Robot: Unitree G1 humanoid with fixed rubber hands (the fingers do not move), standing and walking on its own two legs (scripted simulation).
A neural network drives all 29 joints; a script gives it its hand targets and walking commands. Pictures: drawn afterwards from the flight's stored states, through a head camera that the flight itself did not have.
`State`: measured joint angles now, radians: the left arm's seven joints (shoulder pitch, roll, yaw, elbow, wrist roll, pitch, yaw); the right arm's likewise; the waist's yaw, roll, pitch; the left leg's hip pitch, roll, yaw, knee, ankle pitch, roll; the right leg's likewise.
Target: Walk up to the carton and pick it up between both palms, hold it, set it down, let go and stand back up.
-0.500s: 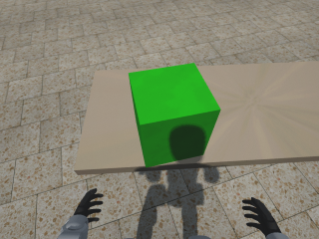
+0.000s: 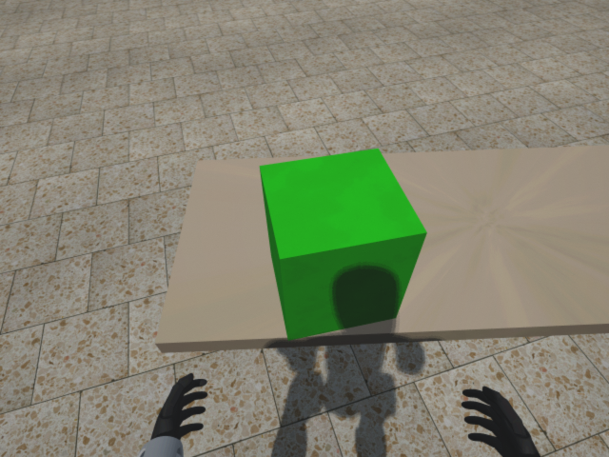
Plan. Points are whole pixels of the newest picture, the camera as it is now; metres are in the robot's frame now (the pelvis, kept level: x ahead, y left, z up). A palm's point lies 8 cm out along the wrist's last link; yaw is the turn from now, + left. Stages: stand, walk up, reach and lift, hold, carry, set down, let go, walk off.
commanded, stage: reach and lift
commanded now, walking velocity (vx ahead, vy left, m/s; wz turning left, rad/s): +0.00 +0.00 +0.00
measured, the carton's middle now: (332, 246) +0.47 -0.02 -0.05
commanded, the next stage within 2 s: none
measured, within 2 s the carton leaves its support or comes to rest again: neither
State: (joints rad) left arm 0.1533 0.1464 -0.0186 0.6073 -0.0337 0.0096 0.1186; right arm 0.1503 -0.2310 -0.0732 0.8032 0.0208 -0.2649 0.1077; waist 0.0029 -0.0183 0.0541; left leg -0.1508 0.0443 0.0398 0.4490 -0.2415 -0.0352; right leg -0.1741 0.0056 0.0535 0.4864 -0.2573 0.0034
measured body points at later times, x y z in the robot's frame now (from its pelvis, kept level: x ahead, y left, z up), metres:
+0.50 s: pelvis +0.02 -0.01 +0.00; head +0.02 -0.01 +0.45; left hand +0.22 +0.20 -0.06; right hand +0.23 -0.25 -0.06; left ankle +0.00 +0.14 -0.74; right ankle +0.01 -0.12 -0.74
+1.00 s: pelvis +0.01 -0.02 -0.01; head +0.02 -0.02 +0.44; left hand +0.28 +0.18 -0.03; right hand +0.30 -0.25 -0.02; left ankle +0.00 +0.14 -0.74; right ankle +0.01 -0.12 -0.74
